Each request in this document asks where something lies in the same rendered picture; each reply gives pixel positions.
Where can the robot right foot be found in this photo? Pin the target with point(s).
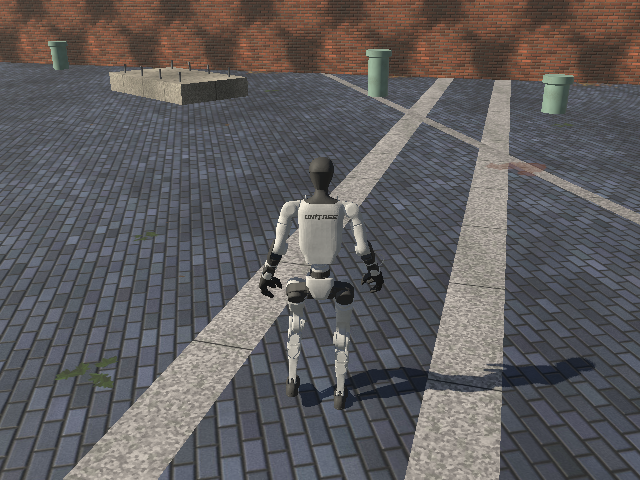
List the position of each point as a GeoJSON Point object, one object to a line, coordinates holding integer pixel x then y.
{"type": "Point", "coordinates": [339, 401]}

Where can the robot left upper arm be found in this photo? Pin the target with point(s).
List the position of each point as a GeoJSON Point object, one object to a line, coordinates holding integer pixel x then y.
{"type": "Point", "coordinates": [289, 210]}

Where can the robot right upper arm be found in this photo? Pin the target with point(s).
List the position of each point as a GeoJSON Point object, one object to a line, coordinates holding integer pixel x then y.
{"type": "Point", "coordinates": [351, 210]}

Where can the robot torso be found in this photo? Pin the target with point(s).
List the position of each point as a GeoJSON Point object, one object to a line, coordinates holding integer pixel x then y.
{"type": "Point", "coordinates": [320, 238]}

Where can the right robot forearm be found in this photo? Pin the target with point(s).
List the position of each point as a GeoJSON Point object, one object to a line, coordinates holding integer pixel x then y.
{"type": "Point", "coordinates": [371, 262]}

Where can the left robot forearm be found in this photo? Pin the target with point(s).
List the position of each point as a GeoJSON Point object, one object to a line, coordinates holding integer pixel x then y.
{"type": "Point", "coordinates": [271, 263]}

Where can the right robot hand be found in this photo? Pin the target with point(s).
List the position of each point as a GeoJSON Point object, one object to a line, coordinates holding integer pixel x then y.
{"type": "Point", "coordinates": [378, 279]}

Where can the left robot hand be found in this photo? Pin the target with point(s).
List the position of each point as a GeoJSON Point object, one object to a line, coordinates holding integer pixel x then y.
{"type": "Point", "coordinates": [271, 283]}

